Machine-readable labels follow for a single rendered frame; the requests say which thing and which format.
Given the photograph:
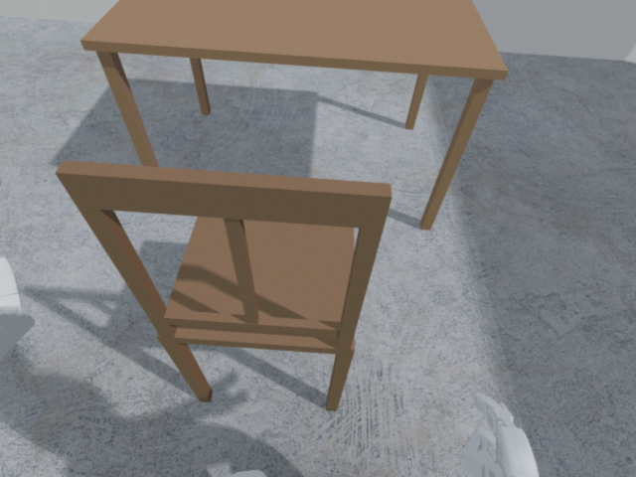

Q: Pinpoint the chair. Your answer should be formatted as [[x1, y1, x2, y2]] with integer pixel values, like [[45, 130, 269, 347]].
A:
[[55, 160, 392, 411]]

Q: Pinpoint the right robot hand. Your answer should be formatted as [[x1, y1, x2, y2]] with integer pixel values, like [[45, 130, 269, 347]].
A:
[[462, 393, 539, 477]]

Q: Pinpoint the left robot hand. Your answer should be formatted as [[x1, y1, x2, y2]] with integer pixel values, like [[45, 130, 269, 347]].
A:
[[0, 175, 35, 359]]

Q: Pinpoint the table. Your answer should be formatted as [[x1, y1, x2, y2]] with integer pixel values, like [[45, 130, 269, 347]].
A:
[[80, 0, 508, 231]]

